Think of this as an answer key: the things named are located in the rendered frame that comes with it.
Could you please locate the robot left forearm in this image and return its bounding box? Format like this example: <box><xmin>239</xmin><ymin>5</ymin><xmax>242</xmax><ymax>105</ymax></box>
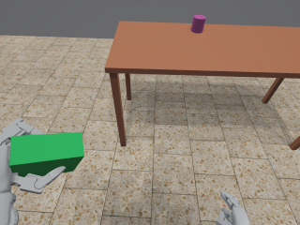
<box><xmin>0</xmin><ymin>192</ymin><xmax>20</xmax><ymax>225</ymax></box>

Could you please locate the table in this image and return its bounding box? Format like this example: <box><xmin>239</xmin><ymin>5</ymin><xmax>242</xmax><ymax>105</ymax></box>
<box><xmin>104</xmin><ymin>21</ymin><xmax>300</xmax><ymax>150</ymax></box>

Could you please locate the robot left hand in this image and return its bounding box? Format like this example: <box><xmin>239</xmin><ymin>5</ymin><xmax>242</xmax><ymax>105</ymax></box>
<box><xmin>0</xmin><ymin>118</ymin><xmax>66</xmax><ymax>194</ymax></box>

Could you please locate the sponge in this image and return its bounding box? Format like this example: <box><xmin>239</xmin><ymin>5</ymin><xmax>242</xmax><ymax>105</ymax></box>
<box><xmin>9</xmin><ymin>132</ymin><xmax>84</xmax><ymax>177</ymax></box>

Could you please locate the robot right hand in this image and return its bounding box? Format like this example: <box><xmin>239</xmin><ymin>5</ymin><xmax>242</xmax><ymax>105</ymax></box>
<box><xmin>216</xmin><ymin>191</ymin><xmax>251</xmax><ymax>225</ymax></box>

